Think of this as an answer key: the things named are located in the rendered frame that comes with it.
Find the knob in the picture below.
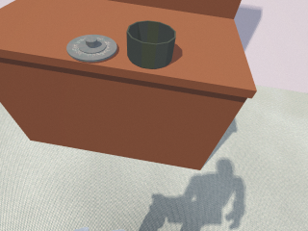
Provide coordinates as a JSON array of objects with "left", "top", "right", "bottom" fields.
[{"left": 85, "top": 37, "right": 98, "bottom": 47}]

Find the pot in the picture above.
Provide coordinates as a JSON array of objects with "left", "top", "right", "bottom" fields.
[{"left": 126, "top": 20, "right": 176, "bottom": 69}]

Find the lid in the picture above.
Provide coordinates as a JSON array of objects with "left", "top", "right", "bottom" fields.
[{"left": 66, "top": 35, "right": 117, "bottom": 63}]

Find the table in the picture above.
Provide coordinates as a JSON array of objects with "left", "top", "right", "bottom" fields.
[{"left": 0, "top": 0, "right": 257, "bottom": 170}]

